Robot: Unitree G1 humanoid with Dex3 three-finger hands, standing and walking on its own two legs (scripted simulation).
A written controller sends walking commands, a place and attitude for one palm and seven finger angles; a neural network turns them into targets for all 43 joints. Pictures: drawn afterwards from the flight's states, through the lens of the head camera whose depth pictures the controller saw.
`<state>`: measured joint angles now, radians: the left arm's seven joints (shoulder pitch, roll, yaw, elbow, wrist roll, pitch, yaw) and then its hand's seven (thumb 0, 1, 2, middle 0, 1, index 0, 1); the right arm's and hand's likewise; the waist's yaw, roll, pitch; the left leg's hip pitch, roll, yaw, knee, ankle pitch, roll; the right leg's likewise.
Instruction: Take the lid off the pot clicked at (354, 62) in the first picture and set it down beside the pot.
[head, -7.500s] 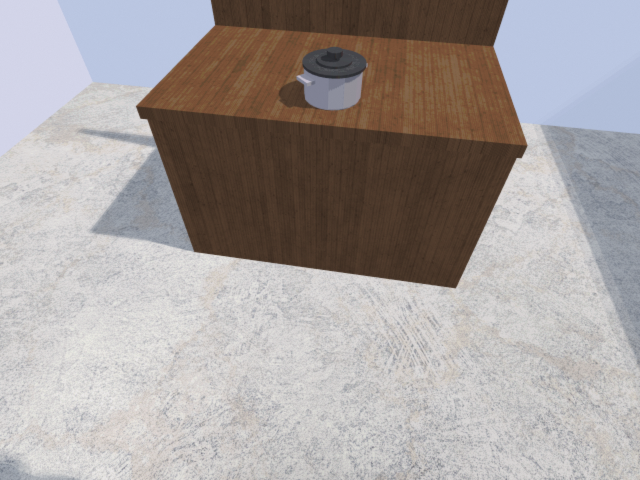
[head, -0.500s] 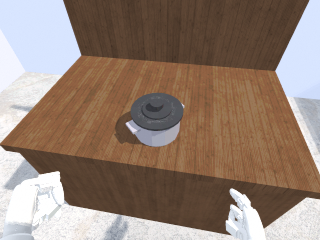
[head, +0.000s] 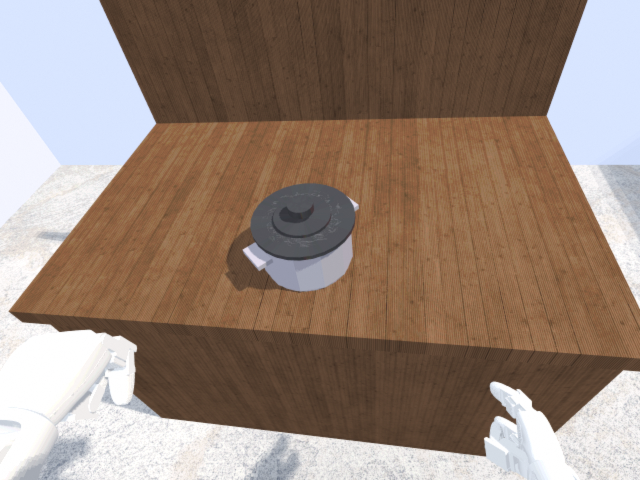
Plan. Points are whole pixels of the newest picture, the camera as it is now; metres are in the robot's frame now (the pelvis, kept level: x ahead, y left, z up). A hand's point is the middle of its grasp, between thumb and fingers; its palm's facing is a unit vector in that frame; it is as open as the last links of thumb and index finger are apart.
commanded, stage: reach forward and open the fingers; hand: left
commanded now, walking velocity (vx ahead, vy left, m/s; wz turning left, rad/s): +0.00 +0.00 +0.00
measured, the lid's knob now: (300, 206) +0.52 +0.10 +0.04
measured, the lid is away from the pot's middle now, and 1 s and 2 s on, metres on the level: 0.00 0.00 0.00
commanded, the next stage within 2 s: move the open hand above the knob in 0.74 s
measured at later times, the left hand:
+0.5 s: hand (108, 348) +0.22 +0.27 +0.11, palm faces -0.20 -0.04 -0.98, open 8.6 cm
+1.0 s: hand (143, 299) +0.28 +0.25 +0.11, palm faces -0.22 -0.05 -0.97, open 10.1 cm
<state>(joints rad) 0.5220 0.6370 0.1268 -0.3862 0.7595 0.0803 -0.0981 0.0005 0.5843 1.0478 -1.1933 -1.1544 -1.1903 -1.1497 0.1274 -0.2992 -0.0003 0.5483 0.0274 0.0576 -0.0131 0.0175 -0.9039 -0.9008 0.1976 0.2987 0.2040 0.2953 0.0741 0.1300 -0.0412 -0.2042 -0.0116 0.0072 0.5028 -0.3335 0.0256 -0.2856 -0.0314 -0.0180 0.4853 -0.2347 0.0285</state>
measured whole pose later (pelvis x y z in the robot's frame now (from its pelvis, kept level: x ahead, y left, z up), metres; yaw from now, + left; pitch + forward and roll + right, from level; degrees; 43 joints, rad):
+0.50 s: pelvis -0.03 +0.00 +0.01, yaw +1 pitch +0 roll +0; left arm 0.12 0.65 0.06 -0.16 0.78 -0.02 -0.23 0.00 -0.11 1.30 -0.90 -0.28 -0.90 -0.28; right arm 0.16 -0.27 0.01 0.57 0.03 0.07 -0.01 0.02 -0.90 -0.90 0.20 0.30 0.20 0.30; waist 0.06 0.11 0.01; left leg -0.17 -0.03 0.00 0.42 -0.25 0.03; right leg -0.25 -0.05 -0.02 0.40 -0.15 0.03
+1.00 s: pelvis -0.02 +0.01 +0.00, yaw +1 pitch +1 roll +0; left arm -0.18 0.61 -0.07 0.01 0.81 0.10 -0.32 0.00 -0.27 1.38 -0.84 -0.09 -0.84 -0.08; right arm 0.13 -0.29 0.02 0.56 0.05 0.09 0.01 0.02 -0.90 -0.90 0.20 0.30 0.20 0.30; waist 0.04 0.11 0.01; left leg -0.18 -0.04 0.00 0.43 -0.26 0.04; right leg -0.26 -0.06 -0.03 0.42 -0.17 0.03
